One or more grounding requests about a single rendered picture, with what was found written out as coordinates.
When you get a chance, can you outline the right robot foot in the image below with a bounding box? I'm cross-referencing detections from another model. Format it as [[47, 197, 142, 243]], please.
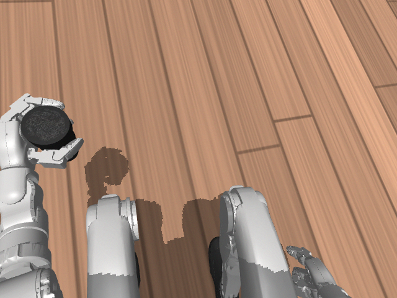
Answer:
[[208, 237, 239, 298]]

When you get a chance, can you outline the left robot hand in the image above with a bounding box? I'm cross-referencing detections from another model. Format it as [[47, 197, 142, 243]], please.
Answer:
[[0, 93, 84, 170]]

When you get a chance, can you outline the right robot hand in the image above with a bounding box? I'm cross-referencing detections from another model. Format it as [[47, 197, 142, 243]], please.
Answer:
[[286, 246, 337, 298]]

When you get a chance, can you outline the cup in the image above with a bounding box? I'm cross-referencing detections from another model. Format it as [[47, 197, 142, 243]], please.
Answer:
[[20, 106, 79, 162]]

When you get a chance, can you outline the right robot arm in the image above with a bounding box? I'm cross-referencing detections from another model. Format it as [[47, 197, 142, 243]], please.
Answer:
[[317, 284, 351, 298]]

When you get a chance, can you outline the left robot arm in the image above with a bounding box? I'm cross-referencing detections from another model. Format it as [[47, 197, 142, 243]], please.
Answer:
[[0, 166, 63, 298]]

